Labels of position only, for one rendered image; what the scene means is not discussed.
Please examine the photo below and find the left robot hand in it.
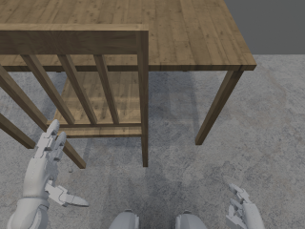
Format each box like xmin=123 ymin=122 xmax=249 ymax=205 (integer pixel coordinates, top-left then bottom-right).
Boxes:
xmin=23 ymin=119 xmax=90 ymax=207

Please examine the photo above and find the left robot forearm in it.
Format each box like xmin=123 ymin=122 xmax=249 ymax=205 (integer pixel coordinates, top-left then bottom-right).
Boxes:
xmin=6 ymin=197 xmax=50 ymax=229

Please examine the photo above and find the chair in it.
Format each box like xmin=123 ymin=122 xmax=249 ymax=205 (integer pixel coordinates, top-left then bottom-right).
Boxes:
xmin=0 ymin=23 xmax=149 ymax=169

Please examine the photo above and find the right robot hand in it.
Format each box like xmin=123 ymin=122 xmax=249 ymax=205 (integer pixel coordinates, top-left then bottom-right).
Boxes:
xmin=226 ymin=183 xmax=265 ymax=229

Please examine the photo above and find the robot thigh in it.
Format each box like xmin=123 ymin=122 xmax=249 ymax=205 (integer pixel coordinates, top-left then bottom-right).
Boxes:
xmin=175 ymin=214 xmax=207 ymax=229
xmin=109 ymin=212 xmax=139 ymax=229

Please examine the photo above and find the table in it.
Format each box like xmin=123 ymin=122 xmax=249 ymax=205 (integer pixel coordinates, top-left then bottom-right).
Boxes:
xmin=0 ymin=0 xmax=257 ymax=149

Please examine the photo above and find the robot right thigh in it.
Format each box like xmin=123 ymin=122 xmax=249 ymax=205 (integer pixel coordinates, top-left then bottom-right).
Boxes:
xmin=175 ymin=214 xmax=207 ymax=229

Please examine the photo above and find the robot left thigh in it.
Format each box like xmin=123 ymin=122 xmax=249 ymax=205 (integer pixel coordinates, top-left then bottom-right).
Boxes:
xmin=109 ymin=212 xmax=139 ymax=229

